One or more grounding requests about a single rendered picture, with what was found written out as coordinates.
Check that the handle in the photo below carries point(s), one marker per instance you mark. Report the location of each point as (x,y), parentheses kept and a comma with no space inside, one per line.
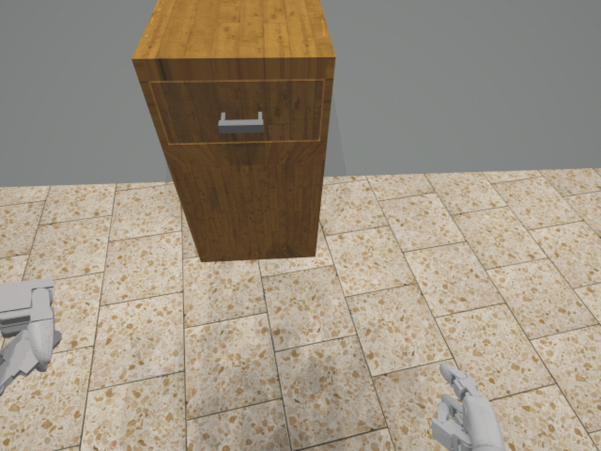
(243,125)

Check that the left robot hand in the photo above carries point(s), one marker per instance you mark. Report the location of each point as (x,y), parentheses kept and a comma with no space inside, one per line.
(26,313)

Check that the cabinet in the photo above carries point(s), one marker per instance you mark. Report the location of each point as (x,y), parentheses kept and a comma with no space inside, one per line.
(242,200)

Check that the drawer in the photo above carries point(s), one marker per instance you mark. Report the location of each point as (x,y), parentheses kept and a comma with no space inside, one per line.
(191,110)

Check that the right robot hand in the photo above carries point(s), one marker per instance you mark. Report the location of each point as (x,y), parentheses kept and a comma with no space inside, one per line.
(475,422)

